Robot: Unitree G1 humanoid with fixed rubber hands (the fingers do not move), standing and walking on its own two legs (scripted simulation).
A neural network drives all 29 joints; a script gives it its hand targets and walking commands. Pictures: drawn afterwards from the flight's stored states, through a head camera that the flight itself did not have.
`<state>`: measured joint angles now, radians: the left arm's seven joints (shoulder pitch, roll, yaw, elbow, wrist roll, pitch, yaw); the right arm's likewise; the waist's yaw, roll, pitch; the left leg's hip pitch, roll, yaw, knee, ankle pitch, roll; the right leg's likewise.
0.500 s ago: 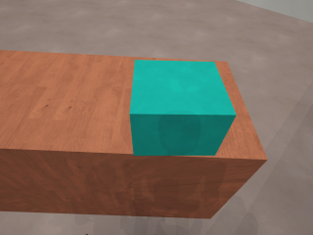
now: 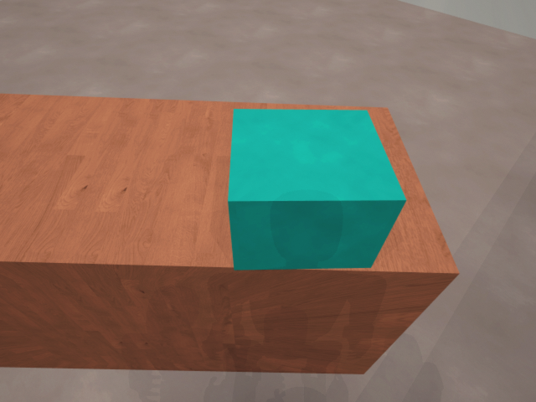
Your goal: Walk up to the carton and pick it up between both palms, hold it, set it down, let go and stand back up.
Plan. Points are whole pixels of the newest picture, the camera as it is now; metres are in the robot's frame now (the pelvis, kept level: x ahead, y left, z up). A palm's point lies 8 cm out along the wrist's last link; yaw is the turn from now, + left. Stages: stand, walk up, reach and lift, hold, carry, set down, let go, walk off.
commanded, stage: stand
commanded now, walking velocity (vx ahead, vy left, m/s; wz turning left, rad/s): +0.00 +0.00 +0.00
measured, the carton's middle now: (302, 188) +0.49 -0.05 +0.04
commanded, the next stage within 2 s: walk up in 0.52 s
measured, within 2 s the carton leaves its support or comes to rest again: neither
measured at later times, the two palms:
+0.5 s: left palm out of the picture -0.01 +0.20 -0.14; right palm out of the picture +0.00 -0.20 -0.14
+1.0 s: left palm out of the picture +0.06 +0.20 -0.15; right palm out of the picture -0.03 -0.28 -0.15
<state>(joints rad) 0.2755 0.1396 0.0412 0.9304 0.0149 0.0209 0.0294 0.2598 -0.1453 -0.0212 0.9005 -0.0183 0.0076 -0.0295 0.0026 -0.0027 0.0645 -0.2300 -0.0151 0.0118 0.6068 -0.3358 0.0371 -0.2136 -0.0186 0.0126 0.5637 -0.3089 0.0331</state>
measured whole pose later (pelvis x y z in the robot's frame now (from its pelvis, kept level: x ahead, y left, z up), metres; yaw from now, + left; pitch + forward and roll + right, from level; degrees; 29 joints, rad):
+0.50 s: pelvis +0.00 +0.00 +0.01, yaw +0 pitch -4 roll +0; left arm 0.29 0.09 0.03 1.13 0.01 0.02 0.04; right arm 0.28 -0.11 -0.02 1.11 -0.01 0.00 -0.04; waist 0.00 0.00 0.06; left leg -0.16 -0.03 0.02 0.51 -0.29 0.04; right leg -0.15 -0.03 0.02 0.48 -0.27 0.04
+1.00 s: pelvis +0.01 -0.06 -0.01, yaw +0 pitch -4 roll +2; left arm 0.23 0.25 0.04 1.01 0.05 0.02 0.02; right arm 0.40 -0.13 -0.02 1.04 -0.05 -0.02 -0.06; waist -0.03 -0.06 0.10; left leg -0.19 0.02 -0.01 0.66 -0.39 -0.04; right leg -0.35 -0.09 -0.02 0.69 -0.30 0.03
